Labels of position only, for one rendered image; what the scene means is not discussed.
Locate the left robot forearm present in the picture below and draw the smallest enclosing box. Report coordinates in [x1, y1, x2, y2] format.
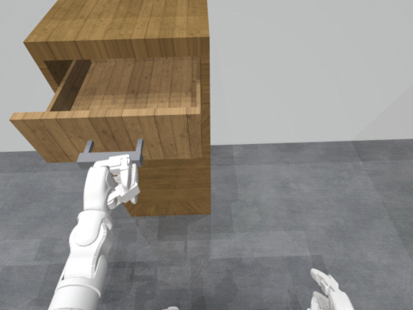
[48, 209, 113, 310]

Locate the left robot hand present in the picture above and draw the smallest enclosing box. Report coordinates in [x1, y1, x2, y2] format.
[83, 154, 140, 216]

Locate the drawer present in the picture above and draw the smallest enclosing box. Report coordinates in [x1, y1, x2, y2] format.
[9, 56, 203, 163]

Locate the cabinet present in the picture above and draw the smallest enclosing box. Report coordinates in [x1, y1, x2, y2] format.
[23, 0, 211, 217]

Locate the handle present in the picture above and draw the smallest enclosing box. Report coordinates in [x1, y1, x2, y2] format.
[77, 139, 144, 169]

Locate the right robot hand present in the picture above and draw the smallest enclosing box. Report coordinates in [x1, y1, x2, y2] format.
[307, 269, 354, 310]

